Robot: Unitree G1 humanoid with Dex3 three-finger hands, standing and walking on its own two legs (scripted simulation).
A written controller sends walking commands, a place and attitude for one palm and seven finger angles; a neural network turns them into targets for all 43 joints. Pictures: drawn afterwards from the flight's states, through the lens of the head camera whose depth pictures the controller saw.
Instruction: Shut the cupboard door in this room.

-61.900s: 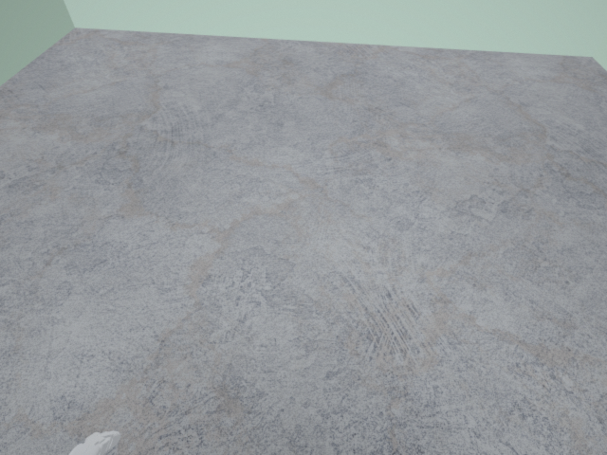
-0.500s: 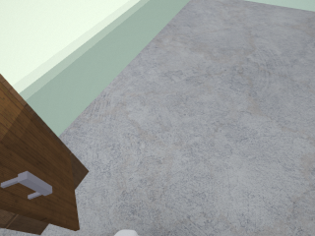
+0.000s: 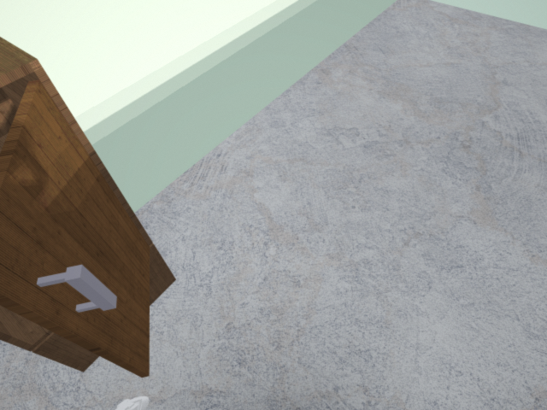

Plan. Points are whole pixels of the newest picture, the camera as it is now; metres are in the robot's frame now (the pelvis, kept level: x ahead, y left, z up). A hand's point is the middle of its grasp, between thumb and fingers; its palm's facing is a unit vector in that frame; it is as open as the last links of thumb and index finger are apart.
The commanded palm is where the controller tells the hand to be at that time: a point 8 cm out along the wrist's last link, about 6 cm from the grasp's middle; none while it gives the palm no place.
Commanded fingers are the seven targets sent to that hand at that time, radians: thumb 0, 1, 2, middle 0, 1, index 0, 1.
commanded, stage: turn or walk to find it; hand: left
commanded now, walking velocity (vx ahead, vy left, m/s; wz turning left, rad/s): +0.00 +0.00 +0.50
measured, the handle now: (80, 292) +0.28 +0.33 -0.02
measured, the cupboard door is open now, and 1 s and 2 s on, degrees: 50 50 50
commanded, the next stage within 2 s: stand and wait in 1.14 s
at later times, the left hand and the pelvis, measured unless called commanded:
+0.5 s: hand out of the picture -0.03 +0.22 -0.18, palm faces +0.32 -0.91 -0.26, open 7.4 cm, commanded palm none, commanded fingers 0.00 0.90 0.90 -0.20 -0.30 -0.20 -0.30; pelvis +0.00 +0.01 -0.01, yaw +16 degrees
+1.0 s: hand out of the picture +0.00 +0.17 -0.14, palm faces +0.52 -0.81 -0.29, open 7.4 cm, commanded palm none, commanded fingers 0.00 0.90 0.90 -0.20 -0.30 -0.20 -0.30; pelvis +0.03 -0.04 +0.00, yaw +31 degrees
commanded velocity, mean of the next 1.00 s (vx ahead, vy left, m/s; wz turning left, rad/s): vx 0.00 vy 0.00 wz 0.50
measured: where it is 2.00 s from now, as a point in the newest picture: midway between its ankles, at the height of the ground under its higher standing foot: outside the picture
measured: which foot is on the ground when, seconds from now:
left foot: down 0.00-0.02, up 0.04-0.42, down 0.44-0.82, up 0.84-1.00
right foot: up 0.00-0.00, down 0.02-0.44, up 0.46-0.80, down 0.82-1.00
